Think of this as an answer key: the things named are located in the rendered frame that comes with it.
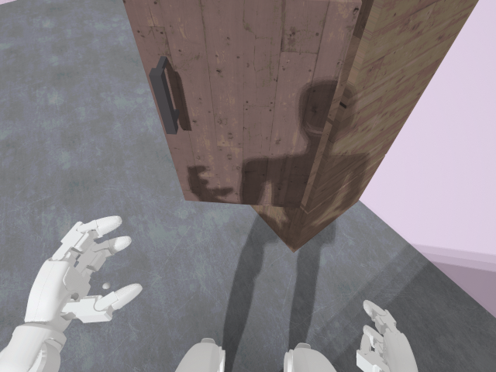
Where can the robot left thigh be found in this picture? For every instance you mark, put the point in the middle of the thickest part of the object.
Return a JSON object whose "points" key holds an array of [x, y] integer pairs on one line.
{"points": [[203, 357]]}

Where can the handle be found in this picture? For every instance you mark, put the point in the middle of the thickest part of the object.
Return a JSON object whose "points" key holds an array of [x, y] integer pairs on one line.
{"points": [[159, 83]]}

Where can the right robot hand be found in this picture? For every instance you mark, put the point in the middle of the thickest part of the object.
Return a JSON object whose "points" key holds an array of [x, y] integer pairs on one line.
{"points": [[392, 352]]}

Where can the left robot hand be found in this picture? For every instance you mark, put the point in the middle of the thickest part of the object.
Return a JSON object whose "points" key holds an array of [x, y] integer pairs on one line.
{"points": [[50, 300]]}

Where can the robot thigh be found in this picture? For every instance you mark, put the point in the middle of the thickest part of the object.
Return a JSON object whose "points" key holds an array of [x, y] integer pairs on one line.
{"points": [[306, 360], [203, 357]]}

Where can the robot right thigh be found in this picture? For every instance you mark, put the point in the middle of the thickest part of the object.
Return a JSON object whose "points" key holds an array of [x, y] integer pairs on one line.
{"points": [[306, 360]]}

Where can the cupboard door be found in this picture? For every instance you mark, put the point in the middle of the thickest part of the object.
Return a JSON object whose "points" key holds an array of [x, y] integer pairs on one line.
{"points": [[253, 81]]}

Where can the left robot forearm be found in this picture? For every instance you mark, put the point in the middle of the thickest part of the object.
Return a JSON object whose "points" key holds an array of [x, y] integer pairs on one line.
{"points": [[33, 348]]}

